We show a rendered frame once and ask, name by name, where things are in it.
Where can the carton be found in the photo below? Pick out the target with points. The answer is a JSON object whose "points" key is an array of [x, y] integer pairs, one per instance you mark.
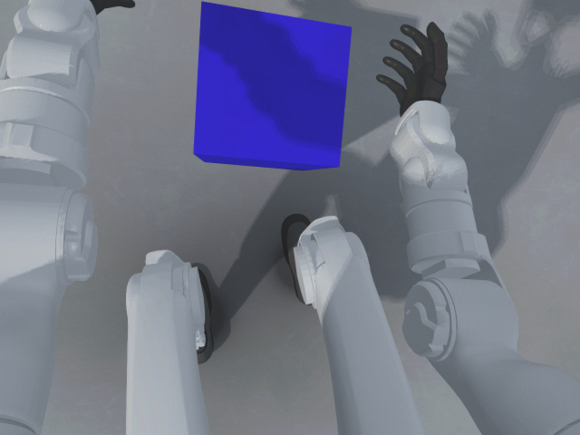
{"points": [[271, 89]]}

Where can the robot right upper arm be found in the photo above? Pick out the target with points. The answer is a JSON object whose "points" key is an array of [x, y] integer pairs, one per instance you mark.
{"points": [[468, 331]]}

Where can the right robot forearm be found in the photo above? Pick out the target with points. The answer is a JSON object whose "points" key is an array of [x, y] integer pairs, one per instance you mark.
{"points": [[444, 241]]}

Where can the left robot forearm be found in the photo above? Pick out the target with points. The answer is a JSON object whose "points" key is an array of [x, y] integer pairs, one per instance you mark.
{"points": [[46, 91]]}

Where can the left robot thigh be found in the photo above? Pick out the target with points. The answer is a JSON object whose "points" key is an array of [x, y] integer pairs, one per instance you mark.
{"points": [[164, 395]]}

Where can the robot left upper arm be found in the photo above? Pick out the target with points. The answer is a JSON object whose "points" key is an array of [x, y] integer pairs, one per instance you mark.
{"points": [[47, 241]]}

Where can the right robot hand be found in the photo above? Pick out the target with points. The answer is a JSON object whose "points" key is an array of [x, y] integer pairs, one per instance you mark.
{"points": [[427, 83]]}

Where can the right robot shin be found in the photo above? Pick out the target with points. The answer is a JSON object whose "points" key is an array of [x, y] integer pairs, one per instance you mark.
{"points": [[325, 223]]}

